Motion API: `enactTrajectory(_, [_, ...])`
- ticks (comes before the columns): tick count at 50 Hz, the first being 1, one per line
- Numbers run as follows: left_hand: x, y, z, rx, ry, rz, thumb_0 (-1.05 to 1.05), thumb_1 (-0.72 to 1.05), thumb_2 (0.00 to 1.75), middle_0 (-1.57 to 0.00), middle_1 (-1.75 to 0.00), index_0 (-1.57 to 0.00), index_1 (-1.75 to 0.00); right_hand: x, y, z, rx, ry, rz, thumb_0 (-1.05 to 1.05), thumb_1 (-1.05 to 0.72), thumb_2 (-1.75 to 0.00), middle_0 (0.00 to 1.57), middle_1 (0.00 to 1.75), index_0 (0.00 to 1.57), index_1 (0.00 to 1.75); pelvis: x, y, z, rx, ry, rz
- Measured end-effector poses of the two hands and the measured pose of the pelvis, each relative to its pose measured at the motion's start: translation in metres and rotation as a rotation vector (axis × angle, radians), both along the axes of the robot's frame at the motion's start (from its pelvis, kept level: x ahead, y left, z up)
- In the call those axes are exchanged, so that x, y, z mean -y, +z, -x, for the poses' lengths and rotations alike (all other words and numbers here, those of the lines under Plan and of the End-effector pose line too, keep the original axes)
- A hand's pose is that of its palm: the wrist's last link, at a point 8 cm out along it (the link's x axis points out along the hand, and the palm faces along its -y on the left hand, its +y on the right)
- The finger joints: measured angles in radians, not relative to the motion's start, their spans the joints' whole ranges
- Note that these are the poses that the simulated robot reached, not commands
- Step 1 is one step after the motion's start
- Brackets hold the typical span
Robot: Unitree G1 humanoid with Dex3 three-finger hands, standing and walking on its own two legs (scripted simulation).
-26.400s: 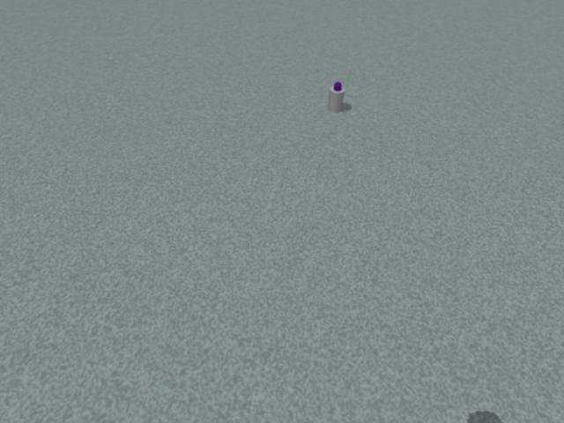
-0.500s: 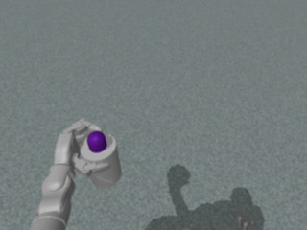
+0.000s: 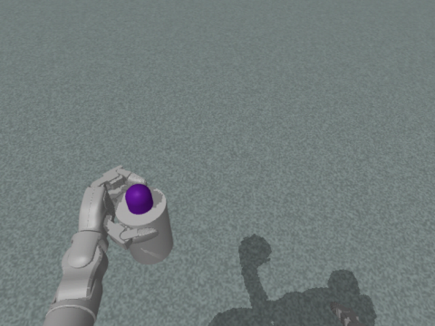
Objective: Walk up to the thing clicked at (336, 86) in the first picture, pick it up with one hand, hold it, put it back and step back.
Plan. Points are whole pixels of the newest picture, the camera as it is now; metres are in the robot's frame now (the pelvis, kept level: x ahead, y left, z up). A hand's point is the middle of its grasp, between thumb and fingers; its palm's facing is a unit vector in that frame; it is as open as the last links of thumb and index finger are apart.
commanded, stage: hold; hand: left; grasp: from the side
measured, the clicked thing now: (145, 219) +0.31 +0.15 +0.00
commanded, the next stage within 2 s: crouch in 1.30 s
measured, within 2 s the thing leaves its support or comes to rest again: neither
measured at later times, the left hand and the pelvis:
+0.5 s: hand (132, 209) +0.32 +0.17 +0.03, palm faces +0.05 -1.00 -0.04, open 10.6 cm; pelvis +0.00 +0.00 +0.00, yaw +0 degrees
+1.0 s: hand (133, 208) +0.32 +0.17 +0.04, palm faces +0.06 -1.00 -0.05, open 10.6 cm; pelvis +0.00 +0.00 +0.00, yaw +0 degrees
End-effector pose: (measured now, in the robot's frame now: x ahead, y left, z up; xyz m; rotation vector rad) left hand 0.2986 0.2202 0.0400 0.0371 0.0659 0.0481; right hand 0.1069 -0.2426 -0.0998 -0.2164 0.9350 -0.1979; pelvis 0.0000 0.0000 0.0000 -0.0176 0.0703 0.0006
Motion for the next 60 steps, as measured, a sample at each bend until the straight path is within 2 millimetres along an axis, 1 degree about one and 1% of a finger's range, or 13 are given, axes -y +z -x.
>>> enactTrajectory(9, [0.0012,-0.0034,0.0045,-0.006,0.0,0.009,-0.03,-0.61,0.88,-0.64,-1.08,-0.86,-1.16,-0.0018,0.0016,-0.0006,0.01,0.0,-0.006,0.01,-0.93,-0.9,0.2,0.3,0.2,0.3,-0.0023,0.0001,0.0002,0.002,-0.004,0.001])
enactTrajectory(16, [-0.0007,-0.0025,0.0079,-0.002,0.004,-0.001,-0.03,-0.61,0.89,-0.64,-1.09,-0.85,-1.16,-0.0031,0.0019,-0.0013,0.015,0.007,-0.005,0.01,-0.93,-0.9,0.2,0.3,0.2,0.3,-0.0029,-0.0002,0.0009,0.003,-0.001,0.002])
enactTrajectory(24, [-0.0008,-0.0018,0.0066,-0.001,-0.001,-0.005,-0.03,-0.61,0.89,-0.63,-1.1,-0.85,-1.17,-0.0041,0.0014,-0.0005,0.02,0.013,-0.01,0.01,-0.93,-0.9,0.2,0.3,0.2,0.3,-0.0033,-0.0005,0.0023,0.002,-0.001,0.002])
enactTrajectory(34, [0.0057,0.0019,0.0057,0.011,-0.005,0.005,-0.03,-0.61,0.89,-0.63,-1.1,-0.85,-1.17,-0.0047,0.002,0.0002,0.024,0.012,-0.012,0.01,-0.93,-0.9,0.2,0.3,0.2,0.3,-0.0034,0.0,0.0019,0.005,-0.002,0.003])
enactTrajectory(50, [0.0014,0.0003,0.0054,0.0,0.008,-0.007,-0.03,-0.61,0.89,-0.63,-1.1,-0.84,-1.17,-0.0048,0.0029,-0.0038,0.033,0.02,-0.014,0.01,-0.93,-0.9,0.2,0.3,0.2,0.3,-0.0027,-0.0003,0.0013,0.001,0.001,0.003])
enactTrajectory(60, [0.0075,0.0016,0.002,0.007,-0.005,-0.002,-0.03,-0.61,0.89,-0.63,-1.11,-0.84,-1.18,-0.0047,0.0026,-0.0059,0.039,0.022,-0.017,0.01,-0.93,-0.9,0.2,0.3,0.2,0.3,-0.0023,-0.0007,0.001,-0.002,0.0,0.003])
